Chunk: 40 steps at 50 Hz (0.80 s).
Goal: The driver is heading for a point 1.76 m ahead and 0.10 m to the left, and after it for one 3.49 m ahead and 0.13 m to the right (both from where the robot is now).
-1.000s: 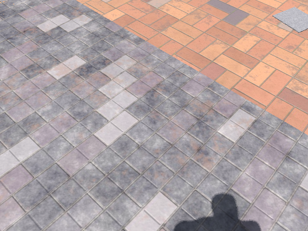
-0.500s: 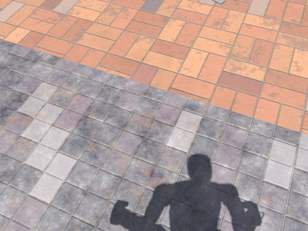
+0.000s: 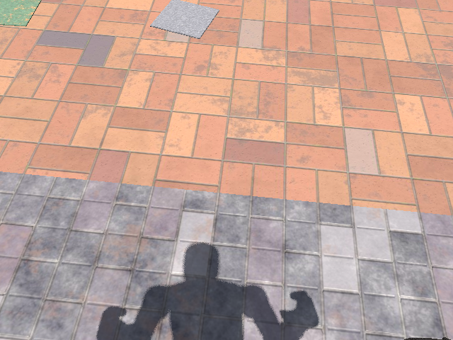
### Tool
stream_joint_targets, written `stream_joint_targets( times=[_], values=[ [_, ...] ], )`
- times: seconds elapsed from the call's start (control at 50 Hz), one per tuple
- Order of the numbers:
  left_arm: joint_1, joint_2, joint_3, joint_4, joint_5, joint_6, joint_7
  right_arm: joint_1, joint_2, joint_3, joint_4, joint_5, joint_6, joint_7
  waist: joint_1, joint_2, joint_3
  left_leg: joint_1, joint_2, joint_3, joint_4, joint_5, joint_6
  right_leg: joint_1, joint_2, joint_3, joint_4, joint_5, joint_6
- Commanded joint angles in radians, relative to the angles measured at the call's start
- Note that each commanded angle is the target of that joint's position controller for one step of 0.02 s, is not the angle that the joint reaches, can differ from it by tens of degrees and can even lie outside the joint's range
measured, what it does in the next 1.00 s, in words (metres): steps on the spot: right foot, then left foot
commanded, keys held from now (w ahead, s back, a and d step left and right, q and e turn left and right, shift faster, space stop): e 0.24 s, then no key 0.76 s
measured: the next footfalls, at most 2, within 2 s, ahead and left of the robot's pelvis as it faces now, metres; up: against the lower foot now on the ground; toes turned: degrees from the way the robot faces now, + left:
right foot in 0.26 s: +0.02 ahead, -0.15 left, +0.00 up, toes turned -10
left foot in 0.66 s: +0.07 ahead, +0.08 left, +0.00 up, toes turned -14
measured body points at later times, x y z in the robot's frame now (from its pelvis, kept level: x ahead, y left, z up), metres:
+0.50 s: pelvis +0.00 -0.05 +0.01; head +0.02 -0.09 +0.46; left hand +0.21 +0.17 -0.07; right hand +0.07 -0.37 -0.12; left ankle +0.03 +0.10 -0.67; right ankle -0.02 -0.14 -0.74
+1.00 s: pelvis +0.01 -0.04 +0.00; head +0.01 -0.04 +0.45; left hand +0.18 +0.19 -0.12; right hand +0.06 -0.32 -0.12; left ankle +0.03 +0.09 -0.74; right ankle -0.02 -0.14 -0.74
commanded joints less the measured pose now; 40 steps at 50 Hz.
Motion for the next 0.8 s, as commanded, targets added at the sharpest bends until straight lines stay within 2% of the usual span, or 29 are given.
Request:
stream_joint_targets(
  times=[0.02,0.1,0.16,0.2,0.24,0.26,0.28,0.3,0.32,0.34,0.36,0.38,0.42,0.46,0.5,0.58,0.62,0.64,0.66,0.68,0.7,0.72,0.74,0.76,0.8],
  values=[
    [0.048,0.058,0.023,-0.061,-0.007,0.005,-0.002,-0.017,-0.141,-0.037,-0.058,-0.006,0.010,-0.015,0.004,0.193,-0.116,0.180,0.230,-0.166,-0.158,0.291,0.196,-0.071,-0.064,-0.051,-0.012,0.067,0.028],
    [-0.004,0.040,0.012,-0.090,0.003,-0.003,-0.012,-0.004,-0.178,-0.053,-0.049,0.000,0.021,-0.017,-0.027,0.209,-0.164,0.227,0.281,-0.115,-0.160,0.304,0.223,-0.003,-0.115,-0.083,-0.199,0.090,0.018],
    [-0.004,0.050,0.013,-0.095,0.004,-0.002,-0.026,-0.011,-0.201,-0.062,-0.042,0.010,0.027,-0.009,-0.029,0.223,-0.167,0.206,0.301,-0.079,-0.161,0.258,0.216,0.084,-0.121,-0.119,-0.328,0.121,-0.006],
    [0.009,0.059,0.019,-0.095,0.004,0.001,-0.035,-0.009,-0.211,-0.066,-0.033,0.021,0.028,-0.005,-0.021,0.225,-0.160,0.204,0.314,-0.067,-0.141,0.217,0.199,0.128,-0.115,-0.140,-0.426,0.149,-0.032],
    [0.071,0.056,0.027,-0.072,0.006,0.001,-0.043,-0.020,-0.207,-0.066,-0.024,0.039,0.031,-0.005,0.021,0.204,-0.157,0.158,0.297,-0.022,-0.070,0.145,0.141,0.245,-0.085,-0.176,-0.615,0.274,-0.082],
    [0.101,0.072,0.035,-0.060,0.012,0.000,-0.038,0.028,-0.176,-0.059,0.000,0.043,0.032,-0.003,0.024,0.150,-0.145,0.074,0.260,0.020,0.012,0.052,0.077,0.346,-0.079,-0.136,-0.712,0.346,-0.119],
    [0.117,0.159,0.056,-0.069,0.014,-0.003,-0.023,0.061,-0.107,-0.039,-0.002,0.013,0.032,0.006,-0.003,-0.111,-0.126,-0.128,0.150,0.135,0.263,-0.201,-0.031,0.466,-0.278,0.154,-0.815,0.567,-0.197],
    [0.092,0.236,0.064,-0.098,0.040,-0.016,-0.022,-0.015,-0.113,-0.037,-0.063,-0.005,0.027,-0.002,0.021,-0.278,-0.106,-0.323,0.023,0.091,0.472,-0.493,-0.081,0.413,-0.482,0.400,-0.834,0.705,-0.390],
    [0.097,0.180,0.049,-0.094,0.062,-0.038,-0.026,-0.069,-0.154,-0.052,-0.064,0.007,0.026,-0.010,0.065,-0.175,-0.132,-0.312,0.045,-0.017,0.614,-0.490,-0.074,0.364,-0.460,0.368,-0.854,0.637,-0.415],
    [0.054,0.140,0.033,-0.084,0.059,-0.054,-0.027,-0.050,-0.163,-0.059,-0.050,0.022,0.030,-0.011,0.031,-0.141,-0.112,-0.299,0.061,-0.041,0.651,-0.412,-0.061,0.339,-0.400,0.277,-0.848,0.584,-0.360],
    [-0.002,0.112,0.026,-0.084,0.042,-0.061,-0.024,-0.009,-0.156,-0.062,-0.018,0.021,0.036,-0.016,0.002,-0.099,-0.108,-0.291,0.069,-0.047,0.644,-0.337,-0.063,0.341,-0.343,0.211,-0.838,0.534,-0.304],
    [-0.037,0.082,0.012,-0.083,0.027,-0.064,-0.021,0.013,-0.159,-0.064,-0.002,0.012,0.042,-0.019,-0.008,-0.106,-0.105,-0.280,0.070,-0.044,0.643,-0.278,-0.075,0.341,-0.321,0.173,-0.830,0.581,-0.282],
    [-0.047,0.044,-0.008,-0.076,0.032,-0.067,-0.013,0.042,-0.142,-0.061,0.012,0.014,0.041,-0.014,-0.025,-0.104,-0.129,-0.200,0.058,-0.035,0.658,-0.203,-0.094,0.322,-0.288,0.117,-0.821,0.690,-0.280],
    [-0.044,0.032,-0.013,-0.065,0.037,-0.068,-0.010,0.041,-0.120,-0.052,0.016,0.022,0.040,-0.009,-0.020,-0.093,-0.132,-0.175,0.062,-0.035,0.556,-0.172,-0.104,0.355,-0.274,0.094,-0.815,0.697,-0.281],
    [-0.035,0.038,-0.012,-0.051,0.035,-0.065,-0.009,0.013,-0.098,-0.038,0.009,0.020,0.040,-0.004,0.000,-0.095,-0.122,-0.130,0.069,-0.035,0.413,-0.177,-0.105,0.372,-0.273,0.101,-0.809,0.660,-0.281],
    [-0.029,0.056,-0.008,-0.020,0.037,-0.056,-0.020,0.008,-0.109,-0.033,0.010,0.025,0.039,0.000,0.024,-0.100,-0.093,-0.020,0.060,-0.018,0.233,-0.245,-0.096,0.333,-0.291,0.155,-0.804,0.588,-0.308],
    [-0.048,0.040,-0.016,-0.004,0.029,-0.056,-0.024,0.034,-0.102,-0.030,0.024,0.025,0.034,0.000,0.006,-0.086,-0.086,0.043,0.053,-0.013,0.104,-0.189,-0.085,0.317,-0.281,0.171,-0.788,0.579,-0.299],
    [-0.059,0.026,-0.022,0.007,0.023,-0.057,-0.025,0.061,-0.090,-0.025,0.037,0.020,0.029,0.002,-0.019,-0.070,-0.086,0.109,0.048,-0.006,-0.025,-0.079,-0.074,0.300,-0.261,0.160,-0.775,0.572,-0.277],
    [-0.041,0.014,-0.027,0.022,0.021,-0.062,-0.026,0.080,-0.098,-0.022,0.045,0.006,0.023,0.004,-0.028,-0.038,-0.097,0.197,0.064,-0.031,-0.110,0.082,-0.058,0.271,-0.240,0.153,-0.772,0.541,-0.237],
    [-0.014,-0.001,-0.032,0.031,0.036,-0.072,-0.027,0.097,-0.140,-0.026,0.045,-0.004,0.019,0.001,-0.010,0.021,-0.127,0.280,0.131,-0.096,-0.094,0.271,-0.035,0.237,-0.198,0.122,-0.745,0.466,-0.189],
    [0.029,0.012,-0.023,0.036,0.042,-0.081,-0.035,0.077,-0.203,-0.043,0.056,0.006,0.019,0.000,0.047,0.137,-0.127,0.269,0.142,-0.084,-0.021,0.270,0.004,0.225,-0.130,0.054,-0.751,0.393,-0.155],
    [-0.014,0.016,-0.025,0.046,0.046,-0.081,-0.034,0.059,-0.149,-0.036,0.055,0.014,0.016,0.007,0.010,0.137,-0.128,0.200,0.121,-0.077,-0.032,0.132,0.021,0.277,-0.101,0.016,-0.740,0.356,-0.125],
    [-0.056,0.023,-0.022,0.046,0.041,-0.077,-0.032,0.051,-0.115,-0.025,0.056,0.008,0.012,0.011,-0.005,0.119,-0.105,0.166,0.109,-0.074,-0.049,0.068,0.011,0.286,-0.097,0.010,-0.725,0.343,-0.120],
    [-0.072,0.009,-0.023,0.047,0.038,-0.071,-0.027,0.043,-0.110,-0.022,0.061,0.003,0.008,0.011,-0.005,0.116,-0.098,0.148,0.103,-0.070,-0.056,0.050,-0.002,0.293,-0.102,0.010,-0.718,0.360,-0.124],
    [-0.065,0.000,-0.022,0.056,0.038,-0.055,-0.022,0.048,-0.100,-0.016,0.071,0.003,-0.002,0.010,-0.005,0.110,-0.077,0.139,0.094,-0.061,-0.057,0.041,-0.014,0.286,-0.104,0.016,-0.721,0.383,-0.131]
  ],
)
Over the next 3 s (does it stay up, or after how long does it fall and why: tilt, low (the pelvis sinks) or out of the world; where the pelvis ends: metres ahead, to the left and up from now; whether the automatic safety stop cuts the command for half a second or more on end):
stays up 0.52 -0.14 0.00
